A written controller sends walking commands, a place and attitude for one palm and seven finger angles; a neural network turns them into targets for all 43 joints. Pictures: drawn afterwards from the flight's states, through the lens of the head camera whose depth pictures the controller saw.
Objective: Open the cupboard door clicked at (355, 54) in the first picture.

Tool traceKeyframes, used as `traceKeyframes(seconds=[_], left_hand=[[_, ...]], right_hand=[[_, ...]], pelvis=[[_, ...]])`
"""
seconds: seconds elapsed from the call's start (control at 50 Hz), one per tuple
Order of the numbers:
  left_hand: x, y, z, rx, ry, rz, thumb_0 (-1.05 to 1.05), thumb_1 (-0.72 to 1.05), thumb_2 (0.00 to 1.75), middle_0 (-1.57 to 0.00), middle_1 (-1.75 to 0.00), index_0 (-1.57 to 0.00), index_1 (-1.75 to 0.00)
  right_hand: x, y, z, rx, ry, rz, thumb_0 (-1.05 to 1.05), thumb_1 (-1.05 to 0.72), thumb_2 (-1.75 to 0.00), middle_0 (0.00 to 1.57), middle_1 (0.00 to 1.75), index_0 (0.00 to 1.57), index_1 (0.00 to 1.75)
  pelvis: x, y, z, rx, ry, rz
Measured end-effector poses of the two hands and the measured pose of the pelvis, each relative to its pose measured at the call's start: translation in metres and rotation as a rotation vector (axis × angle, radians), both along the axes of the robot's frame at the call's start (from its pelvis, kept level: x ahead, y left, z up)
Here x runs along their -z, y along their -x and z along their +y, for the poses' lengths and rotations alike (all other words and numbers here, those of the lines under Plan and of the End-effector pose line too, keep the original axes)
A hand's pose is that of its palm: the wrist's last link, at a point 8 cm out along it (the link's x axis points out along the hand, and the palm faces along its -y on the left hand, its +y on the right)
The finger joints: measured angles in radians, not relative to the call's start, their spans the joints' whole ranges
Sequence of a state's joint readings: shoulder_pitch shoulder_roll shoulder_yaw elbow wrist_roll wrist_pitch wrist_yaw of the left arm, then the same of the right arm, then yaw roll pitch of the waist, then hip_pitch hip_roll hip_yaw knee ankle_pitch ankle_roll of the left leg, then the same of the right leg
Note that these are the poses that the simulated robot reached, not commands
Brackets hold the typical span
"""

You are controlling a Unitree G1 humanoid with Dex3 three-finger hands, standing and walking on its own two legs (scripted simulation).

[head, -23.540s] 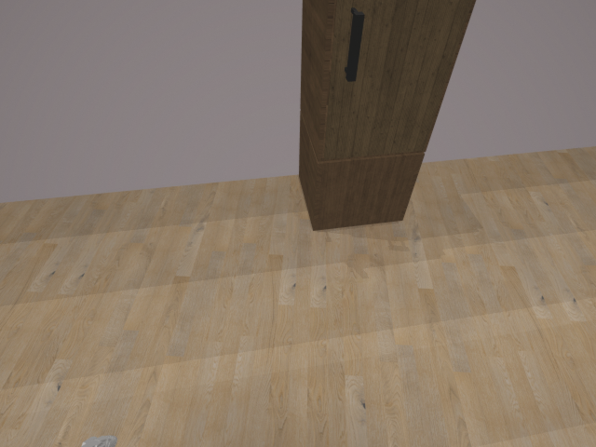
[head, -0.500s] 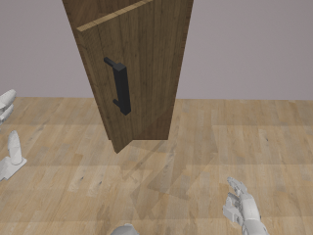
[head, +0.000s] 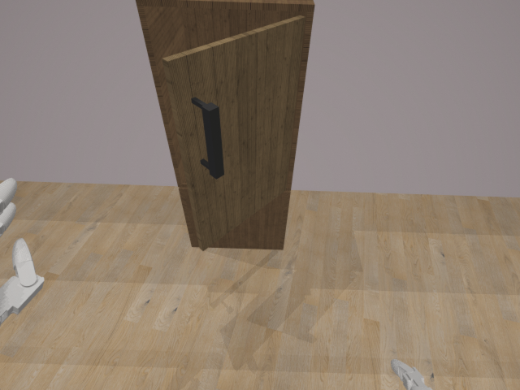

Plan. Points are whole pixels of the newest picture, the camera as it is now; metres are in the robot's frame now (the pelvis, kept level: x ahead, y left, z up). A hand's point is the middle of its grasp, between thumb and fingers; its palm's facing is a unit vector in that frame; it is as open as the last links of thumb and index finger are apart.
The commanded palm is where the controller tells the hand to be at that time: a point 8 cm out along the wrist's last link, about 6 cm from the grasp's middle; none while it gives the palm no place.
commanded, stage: stop stepping back and stand still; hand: left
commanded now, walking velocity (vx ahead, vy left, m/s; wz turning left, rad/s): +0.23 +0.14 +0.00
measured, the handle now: (207, 139) +0.60 +0.16 +0.07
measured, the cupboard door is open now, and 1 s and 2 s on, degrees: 47 47 47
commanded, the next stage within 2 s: let the arm hang, fingers relaxed in 0.68 s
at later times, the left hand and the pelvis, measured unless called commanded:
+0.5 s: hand (5, 300) +0.17 +0.29 +0.15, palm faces +0.44 -0.79 -0.42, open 7.4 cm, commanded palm +0.11 +0.33 +0.17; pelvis -0.02 +0.03 -0.01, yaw +0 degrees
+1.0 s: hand out of the picture +0.08 +0.25 -0.13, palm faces +0.01 -0.95 -0.32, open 7.4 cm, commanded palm none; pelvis -0.04 +0.03 -0.01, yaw +2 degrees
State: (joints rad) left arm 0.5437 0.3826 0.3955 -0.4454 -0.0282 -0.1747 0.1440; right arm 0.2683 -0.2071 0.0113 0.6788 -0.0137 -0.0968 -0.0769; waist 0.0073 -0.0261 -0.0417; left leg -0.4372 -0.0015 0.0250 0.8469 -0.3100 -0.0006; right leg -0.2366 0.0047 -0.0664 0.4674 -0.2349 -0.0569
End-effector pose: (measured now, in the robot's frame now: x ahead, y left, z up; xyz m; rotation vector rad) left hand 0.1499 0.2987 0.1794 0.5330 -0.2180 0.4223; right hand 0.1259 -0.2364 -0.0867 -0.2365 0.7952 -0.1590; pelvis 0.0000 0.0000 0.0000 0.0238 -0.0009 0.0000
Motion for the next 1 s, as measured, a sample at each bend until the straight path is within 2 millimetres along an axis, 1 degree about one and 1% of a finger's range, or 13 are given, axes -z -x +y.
traceKeyframes(seconds=[0.08, 0.18, 0.3, 0.46, 0.56, 0.66, 0.78, 0.8, 0.82, 0.86, 0.9, 0.96, 1.0], left_hand=[[0.007, 0.008, 0.002, -0.014, 0.033, -0.022, 0.01, 0.88, 0.90, -0.21, -0.30, -0.21, -0.31], [0.007, 0.019, 0.011, 0.006, 0.002, -0.038, 0.01, 0.88, 0.90, -0.22, -0.30, -0.21, -0.30], [0.001, 0.025, 0.021, -0.002, -0.044, -0.047, 0.01, 0.88, 0.90, -0.21, -0.30, -0.21, -0.30], [0.012, 0.021, 0.028, 0.012, 0.018, -0.049, 0.01, 0.88, 0.90, -0.21, -0.30, -0.21, -0.30], [0.010, 0.017, 0.033, 0.021, -0.004, -0.024, 0.01, 0.88, 0.90, -0.21, -0.30, -0.21, -0.30], [0.005, 0.016, 0.032, 0.031, -0.019, -0.018, 0.01, 0.88, 0.90, -0.21, -0.30, -0.21, -0.30], [0.008, 0.020, 0.032, 0.032, -0.011, 0.018, 0.01, 0.88, 0.90, -0.21, -0.30, -0.21, -0.30], [0.017, 0.018, 0.034, 0.041, -0.017, 0.049, 0.01, 0.88, 0.90, -0.21, -0.30, -0.21, -0.30], [0.034, 0.013, 0.037, 0.045, -0.004, 0.123, 0.01, 0.89, 0.90, -0.21, -0.30, -0.21, -0.30], [0.088, 0.006, 0.044, 0.016, 0.083, 0.345, 0.00, 0.89, 0.90, -0.21, -0.30, -0.20, -0.30], [0.152, 0.012, 0.044, -0.033, 0.193, 0.601, 0.00, 0.89, 0.90, -0.20, -0.30, -0.20, -0.30], [0.237, 0.046, 0.023, -0.071, 0.340, 0.954, 0.00, 0.90, 0.90, -0.20, -0.30, -0.20, -0.30], [0.278, 0.079, 0.001, -0.069, 0.426, 1.145, 0.01, 0.90, 0.90, -0.20, -0.30, -0.20, -0.30]], right_hand=[[-0.003, 0.017, -0.012, 0.017, 0.044, 0.003, 0.01, -0.90, -0.90, 0.20, 0.31, 0.20, 0.30], [-0.007, 0.023, -0.015, 0.032, 0.082, -0.043, 0.01, -0.91, -0.90, 0.20, 0.30, 0.20, 0.30], [-0.007, 0.019, 0.002, 0.023, 0.035, -0.102, 0.01, -0.91, -0.90, 0.20, 0.30, 0.20, 0.30], [-0.003, 0.014, 0.031, -0.017, 0.002, -0.090, 0.01, -0.91, -0.90, 0.20, 0.30, 0.20, 0.30], [-0.005, 0.010, 0.044, -0.025, -0.021, -0.095, 0.01, -0.91, -0.90, 0.20, 0.30, 0.20, 0.30], [-0.006, 0.004, 0.048, -0.042, -0.036, -0.096, 0.01, -0.90, -0.90, 0.20, 0.30, 0.20, 0.30], [-0.010, 0.002, 0.041, -0.030, -0.019, -0.097, 0.01, -0.90, -0.90, 0.20, 0.30, 0.20, 0.30], [-0.007, 0.002, 0.039, -0.043, -0.023, -0.096, 0.01, -0.90, -0.90, 0.20, 0.30, 0.20, 0.30], [-0.001, 0.002, 0.036, -0.062, -0.027, -0.076, 0.01, -0.90, -0.90, 0.20, 0.30, 0.20, 0.30], [0.015, 0.005, 0.028, -0.082, -0.027, -0.004, 0.00, -0.90, -0.90, 0.20, 0.30, 0.20, 0.30], [0.029, 0.012, 0.021, -0.077, -0.025, 0.064, 0.00, -0.91, -0.90, 0.20, 0.30, 0.20, 0.30], [0.040, 0.033, 0.013, -0.046, -0.023, 0.155, 0.00, -0.91, -0.90, 0.20, 0.30, 0.20, 0.30], [0.043, 0.053, 0.009, -0.024, -0.013, 0.225, 0.00, -0.91, -0.90, 0.20, 0.30, 0.20, 0.30]], pelvis=[[0.000, 0.006, 0.001, -0.022, -0.004, 0.008], [0.007, 0.017, 0.010, -0.029, 0.010, -0.011], [0.009, 0.023, 0.015, -0.011, 0.009, -0.029], [0.011, 0.025, 0.026, -0.008, 0.016, -0.032], [0.008, 0.023, 0.030, -0.006, 0.011, -0.034], [0.006, 0.025, 0.030, -0.006, 0.021, -0.033], [0.004, 0.028, 0.033, -0.005, 0.026, -0.023], [0.005, 0.030, 0.034, -0.016, 0.028, -0.013], [0.007, 0.032, 0.035, -0.026, 0.027, -0.004], [0.010, 0.035, 0.038, -0.038, 0.021, 0.009], [0.013, 0.038, 0.039, -0.040, 0.013, 0.011], [0.014, 0.041, 0.036, -0.036, 0.008, -0.001], [0.014, 0.043, 0.034, -0.036, 0.008, -0.010]])
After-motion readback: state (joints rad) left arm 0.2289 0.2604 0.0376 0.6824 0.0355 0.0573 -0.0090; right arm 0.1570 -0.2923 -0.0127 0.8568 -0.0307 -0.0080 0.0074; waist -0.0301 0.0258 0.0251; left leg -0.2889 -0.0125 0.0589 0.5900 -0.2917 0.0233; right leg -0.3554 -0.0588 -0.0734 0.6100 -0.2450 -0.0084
